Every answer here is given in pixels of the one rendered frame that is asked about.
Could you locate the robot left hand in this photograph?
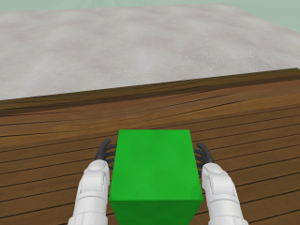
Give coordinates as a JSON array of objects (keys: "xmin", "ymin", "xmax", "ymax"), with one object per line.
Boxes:
[{"xmin": 94, "ymin": 139, "xmax": 117, "ymax": 171}]

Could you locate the robot left forearm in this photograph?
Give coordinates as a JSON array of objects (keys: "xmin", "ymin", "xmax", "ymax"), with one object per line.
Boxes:
[{"xmin": 67, "ymin": 159, "xmax": 110, "ymax": 225}]

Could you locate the robot right forearm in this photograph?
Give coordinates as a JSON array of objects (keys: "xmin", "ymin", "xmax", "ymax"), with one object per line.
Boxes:
[{"xmin": 202, "ymin": 162, "xmax": 248, "ymax": 225}]

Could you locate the carton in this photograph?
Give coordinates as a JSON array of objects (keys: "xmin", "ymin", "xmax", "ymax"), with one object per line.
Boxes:
[{"xmin": 109, "ymin": 129, "xmax": 203, "ymax": 225}]

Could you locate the robot right hand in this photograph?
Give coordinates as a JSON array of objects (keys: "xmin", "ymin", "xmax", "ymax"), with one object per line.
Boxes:
[{"xmin": 193, "ymin": 142, "xmax": 215, "ymax": 176}]

